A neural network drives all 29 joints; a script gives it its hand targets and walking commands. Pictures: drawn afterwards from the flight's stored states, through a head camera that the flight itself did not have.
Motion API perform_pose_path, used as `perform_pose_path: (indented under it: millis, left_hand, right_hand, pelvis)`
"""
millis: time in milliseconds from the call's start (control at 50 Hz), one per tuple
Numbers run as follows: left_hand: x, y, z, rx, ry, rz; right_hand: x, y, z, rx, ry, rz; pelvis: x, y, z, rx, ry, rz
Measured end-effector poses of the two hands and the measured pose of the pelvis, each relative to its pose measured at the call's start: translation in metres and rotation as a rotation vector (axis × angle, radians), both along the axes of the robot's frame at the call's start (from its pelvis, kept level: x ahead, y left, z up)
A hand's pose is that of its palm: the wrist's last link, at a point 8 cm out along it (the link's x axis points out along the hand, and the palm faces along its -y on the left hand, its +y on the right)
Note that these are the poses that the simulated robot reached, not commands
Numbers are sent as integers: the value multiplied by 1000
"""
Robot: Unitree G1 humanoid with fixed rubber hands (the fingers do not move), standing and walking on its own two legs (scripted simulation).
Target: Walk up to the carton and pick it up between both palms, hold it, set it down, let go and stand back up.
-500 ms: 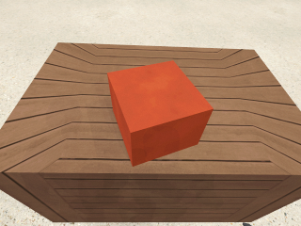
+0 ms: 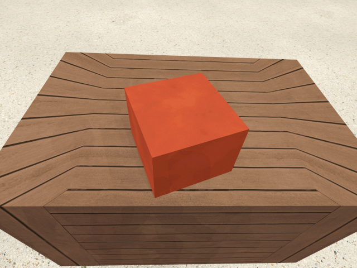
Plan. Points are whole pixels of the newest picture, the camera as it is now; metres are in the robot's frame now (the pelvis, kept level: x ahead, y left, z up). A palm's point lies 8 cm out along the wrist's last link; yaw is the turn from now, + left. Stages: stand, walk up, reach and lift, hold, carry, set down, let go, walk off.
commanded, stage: walk up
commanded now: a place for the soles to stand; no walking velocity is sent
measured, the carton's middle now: (180, 131) +0.48 -0.01 +0.01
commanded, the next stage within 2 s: reach and lift in 0.02 s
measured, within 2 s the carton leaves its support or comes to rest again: neither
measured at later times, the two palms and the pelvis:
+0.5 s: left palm out of the picture +0.12 +0.24 -0.10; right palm out of the picture +0.11 -0.31 -0.07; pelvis -0.03 -0.01 -0.02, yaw +0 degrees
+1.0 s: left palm out of the picture +0.12 +0.22 -0.04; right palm out of the picture +0.11 -0.31 -0.05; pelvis -0.04 -0.01 -0.01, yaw -2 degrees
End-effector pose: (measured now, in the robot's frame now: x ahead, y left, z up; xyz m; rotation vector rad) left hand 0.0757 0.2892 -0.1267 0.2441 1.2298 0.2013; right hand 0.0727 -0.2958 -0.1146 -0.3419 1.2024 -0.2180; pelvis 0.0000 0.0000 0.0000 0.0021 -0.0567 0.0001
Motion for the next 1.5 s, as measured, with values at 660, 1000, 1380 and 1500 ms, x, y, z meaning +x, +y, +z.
perform_pose_path:
  millis: [660, 1000, 1380, 1500]
  left_hand:
    - [24, -45, 43, 45, -254, 60]
    - [41, -73, 85, 28, -451, 59]
    - [57, -113, 106, -41, -632, 101]
    - [62, -123, 116, -50, -698, 124]
  right_hand:
    - [25, -24, 51, 111, -309, 93]
    - [33, -10, 62, 225, -445, 107]
    - [58, -35, 101, 257, -561, 183]
    - [73, -39, 109, 272, -613, 213]
  pelvis:
    - [-31, -19, -11, -16, -73, -2]
    - [-36, -11, -6, 0, -55, -27]
    - [-25, -16, -6, 0, 31, -53]
    - [-19, -21, -7, -3, 51, -48]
